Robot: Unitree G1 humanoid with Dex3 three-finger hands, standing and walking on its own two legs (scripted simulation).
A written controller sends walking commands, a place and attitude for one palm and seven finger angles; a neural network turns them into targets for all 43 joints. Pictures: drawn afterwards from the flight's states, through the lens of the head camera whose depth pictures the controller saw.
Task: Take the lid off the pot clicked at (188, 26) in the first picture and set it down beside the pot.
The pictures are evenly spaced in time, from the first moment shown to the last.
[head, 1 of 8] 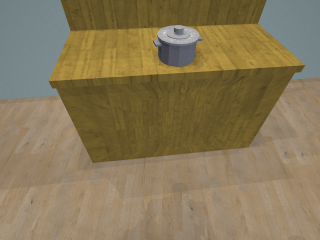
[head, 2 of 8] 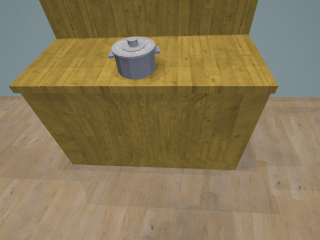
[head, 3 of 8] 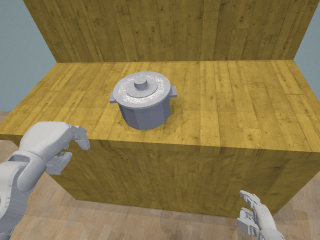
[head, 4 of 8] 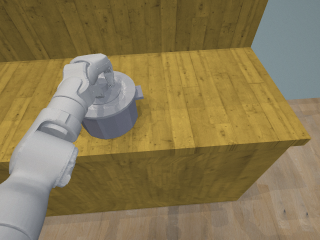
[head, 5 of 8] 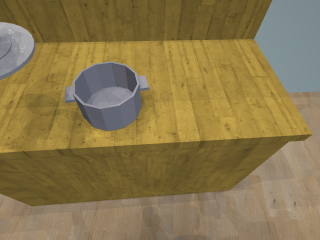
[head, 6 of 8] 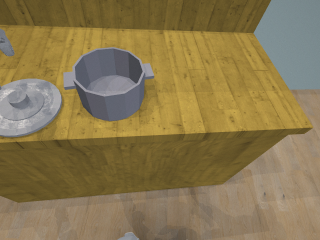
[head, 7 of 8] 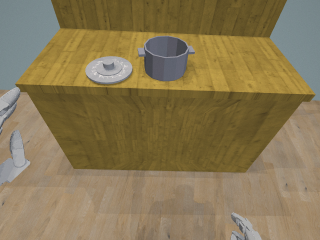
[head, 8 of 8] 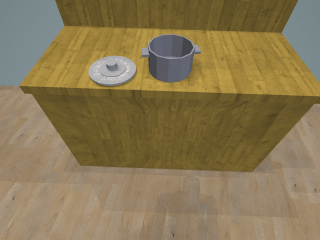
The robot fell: no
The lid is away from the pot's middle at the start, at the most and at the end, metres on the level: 0.00 0.25 0.24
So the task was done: yes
